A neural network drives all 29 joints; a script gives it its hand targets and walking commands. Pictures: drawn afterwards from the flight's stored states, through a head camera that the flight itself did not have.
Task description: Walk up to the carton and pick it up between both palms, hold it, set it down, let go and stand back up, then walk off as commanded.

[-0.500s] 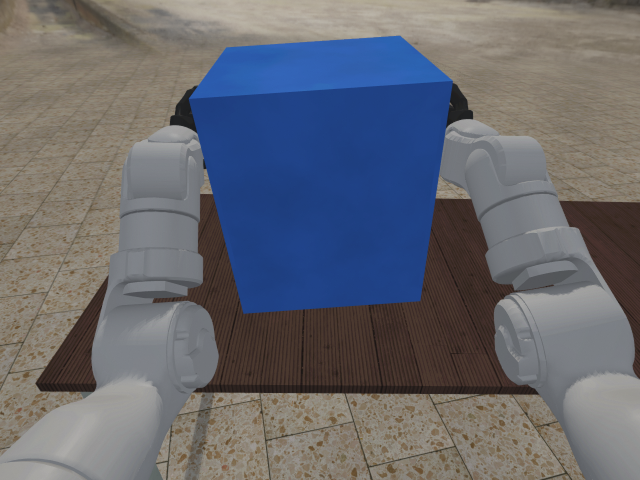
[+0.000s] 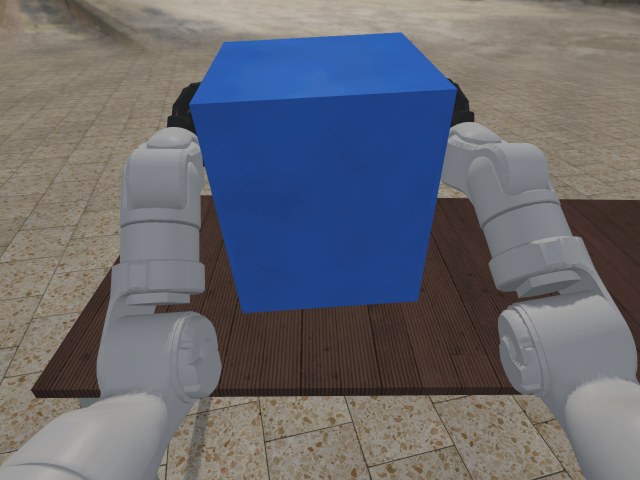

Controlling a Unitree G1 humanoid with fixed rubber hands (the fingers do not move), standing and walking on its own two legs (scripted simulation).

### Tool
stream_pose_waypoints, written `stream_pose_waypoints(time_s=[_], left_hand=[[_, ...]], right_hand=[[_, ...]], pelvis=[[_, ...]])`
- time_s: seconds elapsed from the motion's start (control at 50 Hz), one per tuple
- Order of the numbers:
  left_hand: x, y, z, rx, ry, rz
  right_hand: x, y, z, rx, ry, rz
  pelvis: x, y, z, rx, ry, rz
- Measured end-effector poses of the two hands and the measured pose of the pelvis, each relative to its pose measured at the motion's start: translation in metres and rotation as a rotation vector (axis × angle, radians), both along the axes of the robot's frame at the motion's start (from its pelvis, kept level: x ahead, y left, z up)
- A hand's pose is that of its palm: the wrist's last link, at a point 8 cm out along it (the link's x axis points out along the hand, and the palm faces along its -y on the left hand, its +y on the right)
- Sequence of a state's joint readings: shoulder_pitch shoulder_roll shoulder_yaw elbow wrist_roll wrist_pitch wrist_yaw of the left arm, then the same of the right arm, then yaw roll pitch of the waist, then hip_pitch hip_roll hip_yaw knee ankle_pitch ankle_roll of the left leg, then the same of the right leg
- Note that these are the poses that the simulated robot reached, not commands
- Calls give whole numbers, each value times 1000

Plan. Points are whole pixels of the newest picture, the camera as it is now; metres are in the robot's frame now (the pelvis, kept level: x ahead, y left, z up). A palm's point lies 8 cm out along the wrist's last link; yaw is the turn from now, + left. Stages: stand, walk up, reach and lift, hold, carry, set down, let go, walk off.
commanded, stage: hold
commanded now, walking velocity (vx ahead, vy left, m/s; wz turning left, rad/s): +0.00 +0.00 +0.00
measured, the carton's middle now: (321, 173) +0.37 -0.01 +0.28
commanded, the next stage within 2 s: set down in 0.76 s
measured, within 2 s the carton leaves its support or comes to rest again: neither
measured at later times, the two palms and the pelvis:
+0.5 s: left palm (184, 147) +0.37 +0.15 +0.31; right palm (456, 137) +0.36 -0.16 +0.32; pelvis +0.00 +0.00 +0.00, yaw +0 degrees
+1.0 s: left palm (176, 114) +0.39 +0.15 +0.34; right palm (453, 111) +0.37 -0.15 +0.35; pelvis +0.00 +0.00 +0.00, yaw +0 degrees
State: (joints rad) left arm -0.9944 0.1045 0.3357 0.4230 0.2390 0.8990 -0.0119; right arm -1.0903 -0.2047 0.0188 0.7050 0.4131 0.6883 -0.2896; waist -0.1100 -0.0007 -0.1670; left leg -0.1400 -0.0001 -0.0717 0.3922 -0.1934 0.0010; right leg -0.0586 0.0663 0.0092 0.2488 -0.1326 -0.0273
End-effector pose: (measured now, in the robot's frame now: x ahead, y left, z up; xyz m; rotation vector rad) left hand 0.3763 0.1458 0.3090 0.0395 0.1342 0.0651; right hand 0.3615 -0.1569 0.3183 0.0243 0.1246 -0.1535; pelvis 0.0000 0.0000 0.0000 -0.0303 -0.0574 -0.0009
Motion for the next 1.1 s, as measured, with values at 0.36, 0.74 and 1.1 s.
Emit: stream_pose_waypoints(time_s=[0.36,0.74,1.1], left_hand=[[-1,-1,1,0,5,-3],[-4,4,-2,-5,19,1],[24,7,36,3,-92,-24]], right_hand=[[-1,-1,5,-13,6,1],[-3,4,0,-3,21,1],[17,7,36,21,-114,-25]], pelvis=[[-2,-4,0,2,3,7],[-6,-2,0,2,-2,8],[4,4,2,14,-15,7]])
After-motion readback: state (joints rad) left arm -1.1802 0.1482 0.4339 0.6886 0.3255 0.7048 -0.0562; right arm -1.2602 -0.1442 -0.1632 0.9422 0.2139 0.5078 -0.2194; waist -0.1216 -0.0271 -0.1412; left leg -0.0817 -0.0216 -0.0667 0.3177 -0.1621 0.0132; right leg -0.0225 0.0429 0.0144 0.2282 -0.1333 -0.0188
